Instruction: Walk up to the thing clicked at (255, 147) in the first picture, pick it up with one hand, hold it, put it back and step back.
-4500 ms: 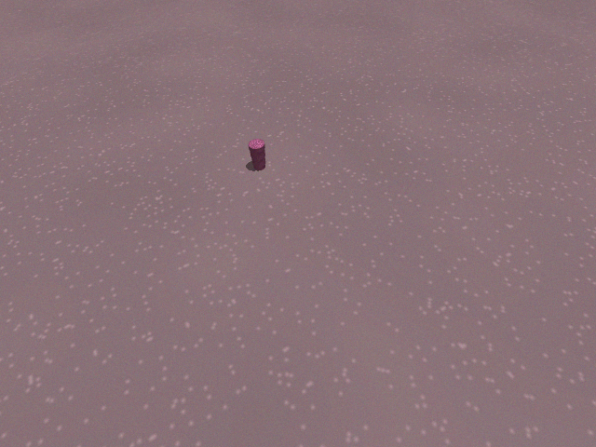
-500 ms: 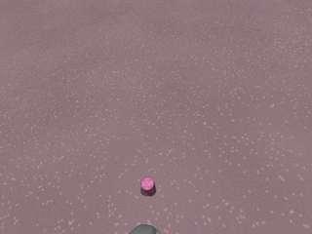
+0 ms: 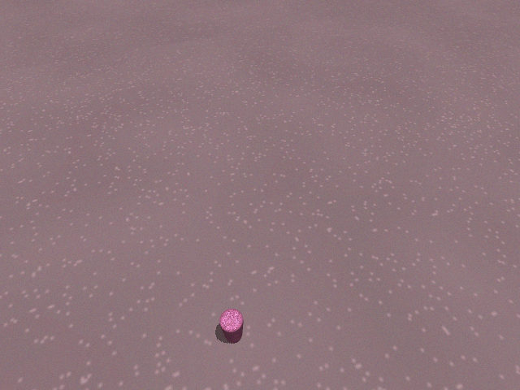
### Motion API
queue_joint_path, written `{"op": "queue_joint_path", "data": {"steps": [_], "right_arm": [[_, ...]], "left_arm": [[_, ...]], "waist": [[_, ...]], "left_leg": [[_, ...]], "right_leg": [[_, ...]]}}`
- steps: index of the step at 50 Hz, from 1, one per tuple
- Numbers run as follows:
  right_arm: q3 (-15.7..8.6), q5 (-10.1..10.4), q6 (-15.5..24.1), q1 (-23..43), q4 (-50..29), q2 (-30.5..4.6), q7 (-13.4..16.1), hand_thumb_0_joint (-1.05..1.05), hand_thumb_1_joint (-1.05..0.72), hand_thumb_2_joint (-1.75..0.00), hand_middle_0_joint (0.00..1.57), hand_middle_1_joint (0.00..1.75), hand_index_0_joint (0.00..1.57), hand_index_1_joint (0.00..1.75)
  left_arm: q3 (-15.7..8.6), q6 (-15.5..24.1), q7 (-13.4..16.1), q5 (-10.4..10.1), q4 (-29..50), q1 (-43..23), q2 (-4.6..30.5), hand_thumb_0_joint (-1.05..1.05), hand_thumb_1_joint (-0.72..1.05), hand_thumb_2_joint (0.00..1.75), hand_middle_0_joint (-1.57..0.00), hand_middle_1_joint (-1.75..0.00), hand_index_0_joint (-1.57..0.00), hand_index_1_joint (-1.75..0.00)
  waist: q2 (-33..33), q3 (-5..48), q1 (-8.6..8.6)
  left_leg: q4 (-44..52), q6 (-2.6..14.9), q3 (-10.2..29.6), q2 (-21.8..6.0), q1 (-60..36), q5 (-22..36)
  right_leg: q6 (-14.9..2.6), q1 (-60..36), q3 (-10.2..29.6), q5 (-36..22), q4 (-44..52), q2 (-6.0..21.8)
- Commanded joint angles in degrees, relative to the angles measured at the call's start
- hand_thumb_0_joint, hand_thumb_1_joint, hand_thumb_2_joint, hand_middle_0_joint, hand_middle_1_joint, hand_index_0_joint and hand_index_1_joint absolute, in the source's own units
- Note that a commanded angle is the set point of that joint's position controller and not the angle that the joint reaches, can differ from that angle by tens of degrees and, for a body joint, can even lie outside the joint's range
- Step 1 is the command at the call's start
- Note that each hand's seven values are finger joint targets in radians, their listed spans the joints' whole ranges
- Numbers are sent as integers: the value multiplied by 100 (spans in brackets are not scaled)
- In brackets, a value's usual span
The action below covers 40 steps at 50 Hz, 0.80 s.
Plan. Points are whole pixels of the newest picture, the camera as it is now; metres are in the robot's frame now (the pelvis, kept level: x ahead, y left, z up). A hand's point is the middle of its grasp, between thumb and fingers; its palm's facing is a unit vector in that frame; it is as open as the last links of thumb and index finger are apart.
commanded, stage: walk up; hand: left
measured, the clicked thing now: (232, 327) +0.46 +0.14 -0.69
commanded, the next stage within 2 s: stand in 1.28 s
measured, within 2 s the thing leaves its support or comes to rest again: neither
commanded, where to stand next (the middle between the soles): +0.12 +0.01 m, yaw -1 degrees
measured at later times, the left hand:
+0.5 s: hand out of the picture +0.10 +0.26 -0.14, palm faces +0.00 -0.94 -0.35, open 7.4 cm
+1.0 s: hand out of the picture +0.12 +0.26 -0.14, palm faces -0.03 -0.94 -0.35, open 7.4 cm
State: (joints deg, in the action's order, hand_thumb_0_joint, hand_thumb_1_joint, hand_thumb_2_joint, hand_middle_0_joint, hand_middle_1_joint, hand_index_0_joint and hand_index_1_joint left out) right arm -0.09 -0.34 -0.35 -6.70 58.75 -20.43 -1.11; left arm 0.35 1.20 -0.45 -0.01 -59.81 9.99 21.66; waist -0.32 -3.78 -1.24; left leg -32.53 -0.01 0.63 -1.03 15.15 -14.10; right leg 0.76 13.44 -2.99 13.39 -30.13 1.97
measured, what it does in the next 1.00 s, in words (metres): stands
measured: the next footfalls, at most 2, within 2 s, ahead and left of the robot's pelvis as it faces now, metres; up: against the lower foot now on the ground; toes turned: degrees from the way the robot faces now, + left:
none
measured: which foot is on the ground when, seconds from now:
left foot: down 0.00-1.00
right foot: down 0.00-1.00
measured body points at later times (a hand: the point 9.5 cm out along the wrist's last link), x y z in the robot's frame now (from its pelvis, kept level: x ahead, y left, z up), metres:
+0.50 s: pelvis +0.02 +0.00 +0.01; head +0.03 -0.01 +0.46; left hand +0.10 +0.30 -0.11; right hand +0.12 -0.30 -0.12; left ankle +0.04 +0.12 -0.73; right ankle +0.04 -0.14 -0.73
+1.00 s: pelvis +0.03 +0.00 +0.02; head +0.04 +0.00 +0.47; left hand +0.12 +0.30 -0.11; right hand +0.10 -0.30 -0.12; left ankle +0.04 +0.12 -0.73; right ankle +0.04 -0.14 -0.73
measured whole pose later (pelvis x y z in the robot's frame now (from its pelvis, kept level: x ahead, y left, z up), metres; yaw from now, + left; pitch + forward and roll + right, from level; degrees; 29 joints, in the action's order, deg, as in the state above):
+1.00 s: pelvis +0.03 +0.00 +0.02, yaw +0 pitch -2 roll +0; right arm -1.0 -0.5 -0.2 -5.6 66.1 -20.0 -0.7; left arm -0.3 1.3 -0.3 0.6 -65.7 4.7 20.1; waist 0.8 -3.3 0.4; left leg -19.3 0.0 -0.1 -0.1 7.4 -9.8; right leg 1.7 6.6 -2.5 9.7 -18.5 2.7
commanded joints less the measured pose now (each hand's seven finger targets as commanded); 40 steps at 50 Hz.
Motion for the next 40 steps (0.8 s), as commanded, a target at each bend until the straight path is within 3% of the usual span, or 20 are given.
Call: {"op": "queue_joint_path", "data": {"steps": [1, 5, 8, 15, 19, 26, 40], "right_arm": [[-262, 3, 127, 487, -263, -1325, 29, 0, -90, -90, 20, 30, 20, 30], [-252, 40, 159, 452, -132, -1257, 21, 0, -90, -90, 20, 30, 20, 30], [-260, 43, 157, 380, -6, -1238, 30, 0, -90, -90, 20, 30, 20, 30], [-256, 62, 154, 504, 140, -1172, 48, 0, -90, -90, 20, 30, 20, 30], [-273, 46, 136, 506, 230, -1184, 64, 0, -90, -90, 20, 30, 20, 30], [-275, 12, 122, 554, 331, -1171, 67, 0, -90, -90, 20, 30, 20, 30], [-289, -6, 143, 398, 361, -1185, 89, 0, -90, -90, 20, 30, 20, 30]], "left_arm": [[-254, 170, 60, 12, 110, -239, 1169, 0, 90, 90, -20, -30, -20, -30], [-246, 240, 59, 34, -18, -364, 1214, 0, 90, 90, -20, -30, -20, -30], [-238, 249, 64, 41, -48, -545, 1222, 0, 90, 90, -20, -30, -20, -30], [-238, 235, 91, 28, -228, -486, 1127, 0, 90, 90, -20, -30, -20, -30], [-248, 204, 108, 23, -250, -561, 1132, 0, 90, 90, -20, -30, -20, -30], [-260, 153, 115, 48, -281, -702, 1122, 0, 90, 90, -20, -30, -20, -30], [-278, 134, 106, 60, -236, -886, 1077, 0, 90, 90, -20, -30, -20, -30]], "waist": [[490, 72, -10], [150, 350, 77], [-52, 458, 147], [-121, 764, 54], [-50, 716, 65], [106, 456, 64], [93, 600, 132]], "left_leg": [[1474, 307, 1016, -693, 262, -1290], [1250, 252, 738, -555, -339, -281], [1273, 226, 634, -520, -537, 59], [1338, 206, 577, -588, -812, 1119], [1414, 171, 532, -583, -864, 1241], [1650, 138, 550, -560, -637, 792], [1683, 118, 487, -557, -680, 923]], "right_leg": [[-275, -45, 585, 701, 905, 318], [-261, -89, 796, 291, 1311, 539], [-219, -153, 780, -49, 1367, 596], [-138, -653, 591, -903, 1332, 620], [-123, -688, 556, -993, 1350, 635], [-113, -684, 556, -634, 1451, 596], [-113, -888, 558, -838, 1457, 588]]}}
